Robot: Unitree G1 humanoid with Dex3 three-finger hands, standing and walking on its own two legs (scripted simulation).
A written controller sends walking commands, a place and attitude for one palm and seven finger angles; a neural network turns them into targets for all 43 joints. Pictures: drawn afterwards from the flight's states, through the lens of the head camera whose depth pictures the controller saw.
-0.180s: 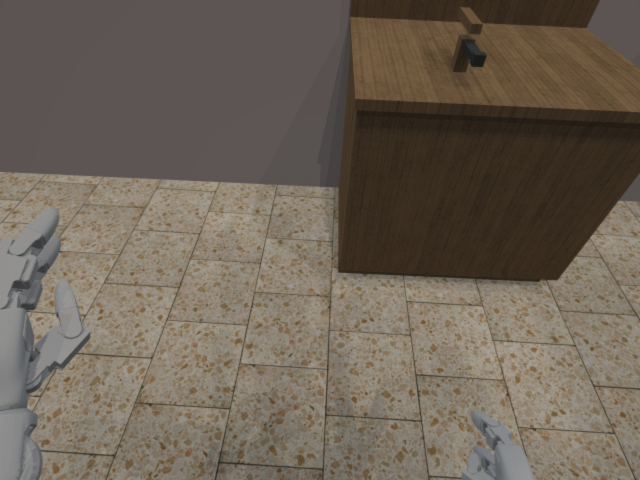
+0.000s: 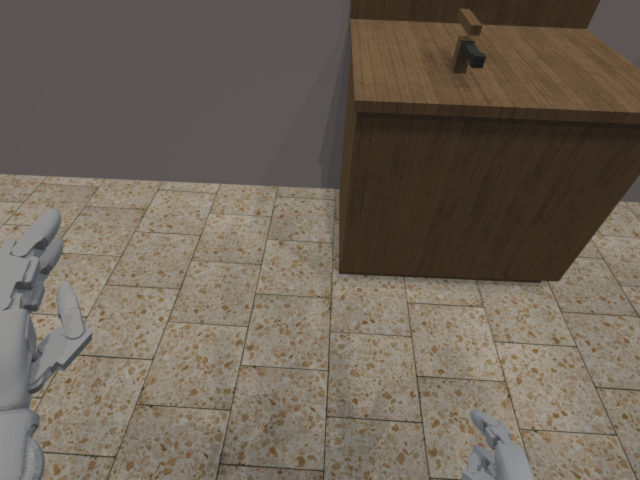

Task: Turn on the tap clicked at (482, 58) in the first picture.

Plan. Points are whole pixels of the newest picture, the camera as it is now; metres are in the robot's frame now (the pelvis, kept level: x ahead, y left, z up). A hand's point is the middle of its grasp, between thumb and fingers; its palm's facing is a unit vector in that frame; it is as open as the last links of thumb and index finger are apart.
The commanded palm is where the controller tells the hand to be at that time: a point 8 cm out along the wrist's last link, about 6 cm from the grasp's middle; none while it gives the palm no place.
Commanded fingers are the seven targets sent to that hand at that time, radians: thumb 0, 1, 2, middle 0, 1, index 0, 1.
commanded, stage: stand and wait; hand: left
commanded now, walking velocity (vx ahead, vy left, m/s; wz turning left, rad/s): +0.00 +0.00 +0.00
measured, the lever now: (477, 60) +1.04 -0.32 +0.11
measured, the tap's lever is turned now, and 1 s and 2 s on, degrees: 0 0 0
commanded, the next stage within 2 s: look at it before walking up in 0.08 s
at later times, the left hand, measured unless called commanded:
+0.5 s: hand (93, 324) +0.22 +0.24 +0.15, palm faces +0.38 -0.85 -0.37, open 7.4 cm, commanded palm +0.18 +0.27 +0.18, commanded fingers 0.00 0.90 0.90 -0.20 -0.30 -0.20 -0.30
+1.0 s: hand (164, 314) +0.23 +0.18 +0.16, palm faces +0.18 -0.88 -0.44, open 7.4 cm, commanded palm +0.19 +0.23 +0.18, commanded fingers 0.00 0.90 0.90 -0.20 -0.30 -0.20 -0.30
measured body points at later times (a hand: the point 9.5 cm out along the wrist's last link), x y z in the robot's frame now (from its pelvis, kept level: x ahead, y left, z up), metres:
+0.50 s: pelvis +0.00 +0.00 +0.00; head +0.00 +0.01 +0.45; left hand +0.19 +0.28 +0.17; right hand +0.17 -0.23 -0.08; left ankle +0.04 +0.12 -0.74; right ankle +0.04 -0.13 -0.74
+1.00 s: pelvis -0.03 -0.01 -0.02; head +0.00 -0.01 +0.43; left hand +0.22 +0.22 +0.18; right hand +0.08 -0.28 -0.10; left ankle +0.00 +0.13 -0.74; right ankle +0.04 -0.13 -0.73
